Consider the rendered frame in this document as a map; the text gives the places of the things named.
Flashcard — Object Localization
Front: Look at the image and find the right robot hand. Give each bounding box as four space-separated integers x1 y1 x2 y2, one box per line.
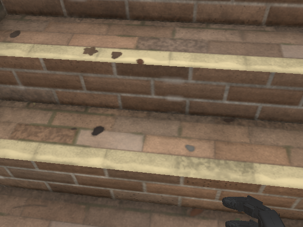
222 195 285 227

